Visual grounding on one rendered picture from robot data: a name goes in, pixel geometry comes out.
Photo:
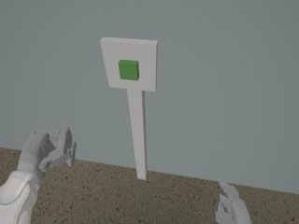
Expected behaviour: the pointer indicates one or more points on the robot left hand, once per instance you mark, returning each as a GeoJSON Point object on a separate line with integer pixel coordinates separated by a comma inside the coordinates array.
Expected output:
{"type": "Point", "coordinates": [39, 154]}

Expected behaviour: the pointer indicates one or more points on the robot left forearm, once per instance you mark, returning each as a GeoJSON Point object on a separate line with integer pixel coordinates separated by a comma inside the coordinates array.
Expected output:
{"type": "Point", "coordinates": [18, 197]}

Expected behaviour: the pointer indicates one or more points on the panel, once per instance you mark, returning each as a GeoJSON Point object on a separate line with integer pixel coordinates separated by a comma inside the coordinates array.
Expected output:
{"type": "Point", "coordinates": [145, 52]}

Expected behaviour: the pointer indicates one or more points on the robot right hand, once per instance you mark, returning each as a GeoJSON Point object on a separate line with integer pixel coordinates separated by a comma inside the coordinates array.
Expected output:
{"type": "Point", "coordinates": [237, 210]}

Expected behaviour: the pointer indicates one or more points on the button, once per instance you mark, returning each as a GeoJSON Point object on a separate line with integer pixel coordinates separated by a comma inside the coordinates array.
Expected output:
{"type": "Point", "coordinates": [129, 70]}

